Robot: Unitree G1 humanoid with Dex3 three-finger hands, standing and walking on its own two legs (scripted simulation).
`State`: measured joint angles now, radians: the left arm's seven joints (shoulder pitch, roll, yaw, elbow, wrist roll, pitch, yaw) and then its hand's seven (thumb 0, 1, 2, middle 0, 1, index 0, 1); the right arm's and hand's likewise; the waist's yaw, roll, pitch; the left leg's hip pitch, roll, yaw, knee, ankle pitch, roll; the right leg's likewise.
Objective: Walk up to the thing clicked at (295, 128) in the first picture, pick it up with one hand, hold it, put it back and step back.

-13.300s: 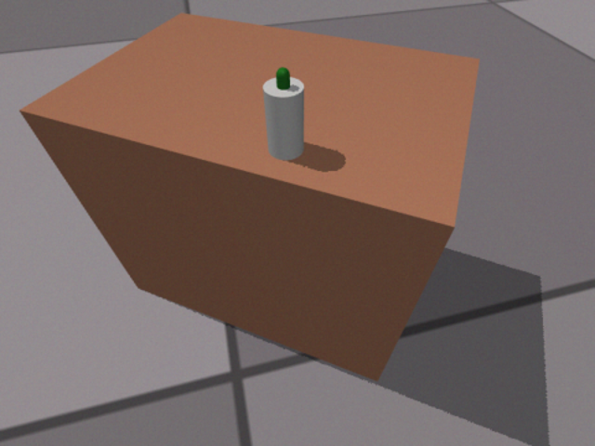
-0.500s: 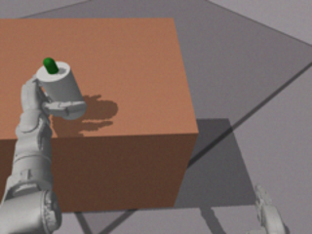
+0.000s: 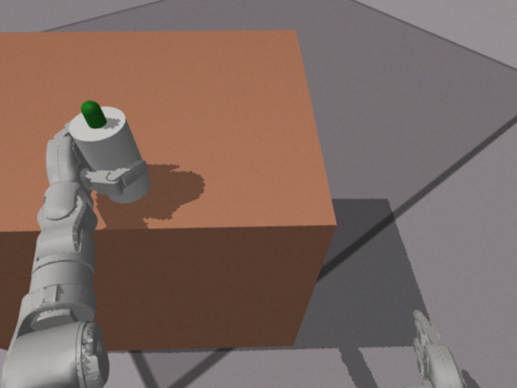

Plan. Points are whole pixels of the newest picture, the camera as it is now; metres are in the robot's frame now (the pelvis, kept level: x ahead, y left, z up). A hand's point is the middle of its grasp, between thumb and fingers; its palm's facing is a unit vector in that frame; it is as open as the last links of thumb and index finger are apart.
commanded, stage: settle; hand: left
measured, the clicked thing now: (111, 150) +0.43 +0.23 +0.14
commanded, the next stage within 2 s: lift in 0.64 s
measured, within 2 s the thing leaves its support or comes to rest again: leaves its support in 0.24 s
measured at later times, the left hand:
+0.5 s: hand (107, 143) +0.42 +0.22 +0.17, palm faces +0.26 -0.97 -0.03, open 10.2 cm
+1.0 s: hand (100, 132) +0.40 +0.21 +0.21, palm faces +0.25 -0.97 -0.03, open 10.3 cm
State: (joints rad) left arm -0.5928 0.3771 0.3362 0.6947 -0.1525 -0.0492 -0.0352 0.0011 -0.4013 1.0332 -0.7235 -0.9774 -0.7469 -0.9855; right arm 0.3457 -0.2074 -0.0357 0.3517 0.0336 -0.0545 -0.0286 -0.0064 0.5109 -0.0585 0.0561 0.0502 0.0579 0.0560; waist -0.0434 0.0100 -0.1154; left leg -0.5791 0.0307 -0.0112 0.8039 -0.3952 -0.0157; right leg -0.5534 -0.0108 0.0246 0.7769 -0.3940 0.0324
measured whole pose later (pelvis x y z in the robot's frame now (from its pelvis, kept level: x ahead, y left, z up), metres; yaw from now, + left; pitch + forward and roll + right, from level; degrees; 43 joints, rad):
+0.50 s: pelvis -0.01 -0.01 +0.01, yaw +0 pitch +6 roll -1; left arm -0.61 0.38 0.33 0.60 -0.14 0.12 -0.02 0.00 -0.44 1.08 -0.71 -1.02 -0.73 -1.03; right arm 0.30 -0.21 -0.04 0.45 0.04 -0.09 -0.06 -0.01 0.51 -0.06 0.05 0.05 0.06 0.06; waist -0.05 0.03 -0.10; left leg -0.49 0.04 -0.02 0.75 -0.37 -0.02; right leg -0.46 0.00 0.01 0.72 -0.36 0.02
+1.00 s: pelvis -0.02 -0.01 +0.01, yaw +1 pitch +3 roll -1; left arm -0.63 0.37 0.31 0.55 -0.14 0.20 0.00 0.00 -0.43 1.09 -0.69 -1.05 -0.71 -1.06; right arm 0.31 -0.22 -0.05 0.47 0.05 -0.19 -0.07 -0.01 0.54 -0.05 0.05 0.05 0.06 0.06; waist -0.04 0.04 -0.09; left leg -0.42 0.03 -0.02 0.68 -0.32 -0.02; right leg -0.39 -0.01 0.01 0.66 -0.32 0.02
